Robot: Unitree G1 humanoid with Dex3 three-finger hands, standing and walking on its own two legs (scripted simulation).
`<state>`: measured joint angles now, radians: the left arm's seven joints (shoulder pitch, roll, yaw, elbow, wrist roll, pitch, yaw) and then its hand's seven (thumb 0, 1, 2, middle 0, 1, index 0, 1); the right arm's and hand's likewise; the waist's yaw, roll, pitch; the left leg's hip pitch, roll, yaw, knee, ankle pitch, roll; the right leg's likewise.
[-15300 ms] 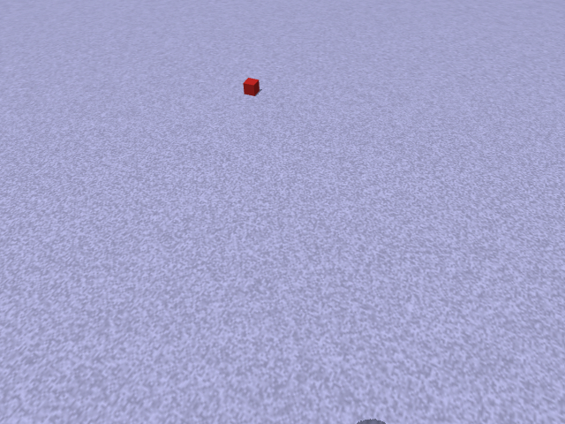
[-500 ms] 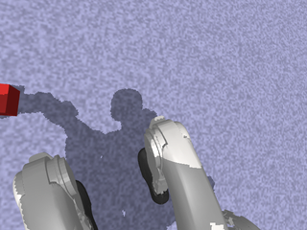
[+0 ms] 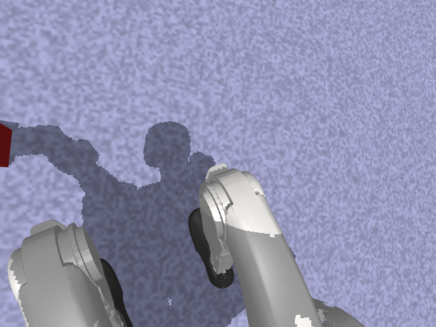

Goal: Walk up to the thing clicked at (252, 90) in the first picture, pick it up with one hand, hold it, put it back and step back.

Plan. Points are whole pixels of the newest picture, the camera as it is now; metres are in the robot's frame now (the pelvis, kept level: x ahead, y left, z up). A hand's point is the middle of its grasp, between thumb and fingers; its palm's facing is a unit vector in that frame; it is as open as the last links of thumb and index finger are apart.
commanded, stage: rise first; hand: left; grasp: from above
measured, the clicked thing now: out of the picture +0.49 +0.31 -0.29
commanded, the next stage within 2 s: none
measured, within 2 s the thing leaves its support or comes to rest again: neither
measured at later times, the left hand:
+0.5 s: hand out of the picture +0.44 +0.34 -0.18, palm faces -0.02 -0.44 -0.90, open 14.0 cm
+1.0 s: hand out of the picture +0.44 +0.34 -0.19, palm faces -0.02 -0.44 -0.90, open 14.0 cm
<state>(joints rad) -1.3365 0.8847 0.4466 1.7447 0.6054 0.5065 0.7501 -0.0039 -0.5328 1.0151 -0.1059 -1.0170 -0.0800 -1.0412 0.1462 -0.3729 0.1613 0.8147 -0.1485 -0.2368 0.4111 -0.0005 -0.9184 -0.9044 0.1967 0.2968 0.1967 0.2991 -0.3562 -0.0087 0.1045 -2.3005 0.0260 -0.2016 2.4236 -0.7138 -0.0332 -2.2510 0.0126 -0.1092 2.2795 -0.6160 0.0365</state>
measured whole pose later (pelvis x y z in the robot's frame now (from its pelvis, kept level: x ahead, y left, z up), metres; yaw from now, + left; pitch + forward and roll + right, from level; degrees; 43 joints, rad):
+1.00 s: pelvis +0.00 +0.00 +0.00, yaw +0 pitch +32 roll -10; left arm -1.30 0.91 0.44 1.76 0.59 0.48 0.76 0.00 -0.52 1.00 -0.13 -0.99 -0.10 -1.01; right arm 0.15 -0.36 0.19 0.83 -0.16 -0.26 0.42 0.00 -0.92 -0.90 0.20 0.30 0.20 0.30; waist -0.36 -0.03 0.13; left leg -2.28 0.03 -0.21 2.42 -0.71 -0.03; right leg -2.23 0.01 -0.12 2.27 -0.61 0.04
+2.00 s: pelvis +0.00 +0.00 +0.01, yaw +0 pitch +32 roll -11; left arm -1.33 0.93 0.43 1.77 0.57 0.48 0.77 0.00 -0.45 0.95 -0.18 -0.93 -0.15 -0.95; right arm 0.14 -0.37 0.20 0.83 -0.17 -0.28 0.43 0.00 -0.92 -0.90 0.20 0.30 0.20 0.30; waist -0.38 -0.03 0.14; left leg -2.27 0.03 -0.22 2.41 -0.72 -0.04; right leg -2.21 0.01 -0.12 2.26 -0.61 0.04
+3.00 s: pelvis +0.00 +0.00 +0.01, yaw +0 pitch +31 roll -11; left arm -1.34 0.93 0.43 1.76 0.57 0.49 0.78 0.00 -0.38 0.89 -0.25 -0.85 -0.22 -0.88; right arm 0.14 -0.37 0.20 0.85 -0.17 -0.28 0.44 0.00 -0.92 -0.90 0.20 0.30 0.20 0.30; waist -0.38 -0.04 0.15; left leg -2.26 0.02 -0.22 2.41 -0.71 -0.04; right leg -2.20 0.01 -0.13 2.25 -0.61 0.04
